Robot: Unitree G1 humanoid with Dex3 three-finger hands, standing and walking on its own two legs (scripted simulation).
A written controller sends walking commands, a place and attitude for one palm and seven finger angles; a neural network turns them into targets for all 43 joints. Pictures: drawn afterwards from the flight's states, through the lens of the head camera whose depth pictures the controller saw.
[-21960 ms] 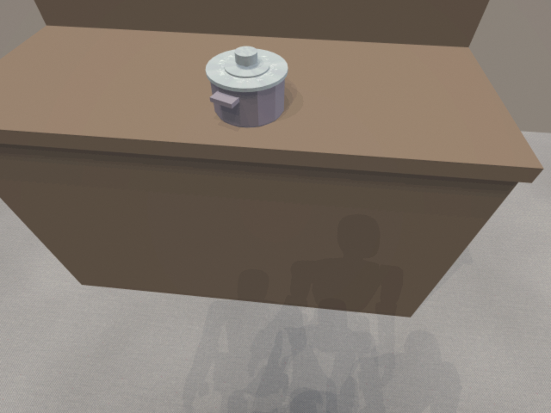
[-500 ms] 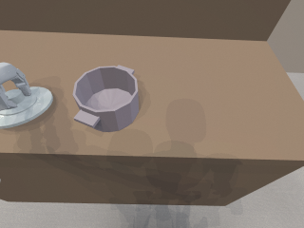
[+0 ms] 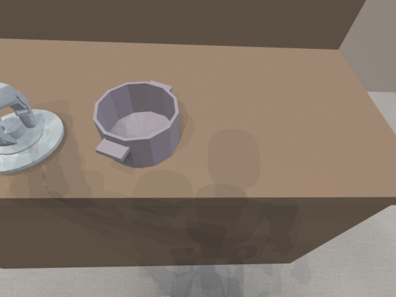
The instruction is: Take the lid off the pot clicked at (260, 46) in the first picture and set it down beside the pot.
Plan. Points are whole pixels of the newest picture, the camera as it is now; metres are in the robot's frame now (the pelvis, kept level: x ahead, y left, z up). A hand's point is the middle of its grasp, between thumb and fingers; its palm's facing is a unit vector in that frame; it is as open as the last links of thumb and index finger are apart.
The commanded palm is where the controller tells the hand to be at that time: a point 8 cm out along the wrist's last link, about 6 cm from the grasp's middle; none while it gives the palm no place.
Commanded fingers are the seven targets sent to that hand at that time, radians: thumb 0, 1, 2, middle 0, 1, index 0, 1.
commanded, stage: open the fingers wide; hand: left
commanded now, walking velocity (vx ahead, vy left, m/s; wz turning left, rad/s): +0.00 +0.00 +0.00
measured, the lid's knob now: (11, 129) +0.43 +0.37 +0.09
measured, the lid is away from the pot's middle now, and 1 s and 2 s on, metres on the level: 0.25 0.25 0.25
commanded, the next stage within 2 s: raise the empty hand in 1.04 s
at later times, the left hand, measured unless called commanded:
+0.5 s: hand (0, 131) +0.41 +0.36 +0.11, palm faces -0.41 -0.10 -0.91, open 8.1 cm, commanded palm +0.43 +0.36 +0.17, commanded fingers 0.00 0.10 0.86 -0.55 -0.82 -0.54 -0.81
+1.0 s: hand (2, 129) +0.42 +0.37 +0.11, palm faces -0.38 -0.09 -0.92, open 10.8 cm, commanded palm +0.43 +0.35 +0.17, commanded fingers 0.00 -0.11 0.84 -0.44 -0.68 -0.44 -0.68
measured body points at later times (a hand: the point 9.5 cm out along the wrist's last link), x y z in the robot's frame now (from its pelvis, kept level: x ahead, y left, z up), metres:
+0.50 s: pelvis -0.01 +0.01 +0.00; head +0.04 +0.04 +0.44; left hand +0.42 +0.37 +0.16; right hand +0.06 -0.26 -0.11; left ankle +0.04 +0.06 -0.73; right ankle -0.01 -0.16 -0.72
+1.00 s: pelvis +0.00 +0.03 +0.00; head +0.05 +0.05 +0.45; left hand +0.43 +0.37 +0.16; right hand +0.06 -0.25 -0.11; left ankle +0.04 +0.06 -0.73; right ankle -0.01 -0.16 -0.72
